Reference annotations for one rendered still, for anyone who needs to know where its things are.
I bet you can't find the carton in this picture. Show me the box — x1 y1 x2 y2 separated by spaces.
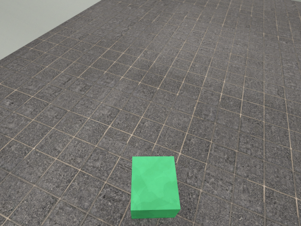
131 156 181 219

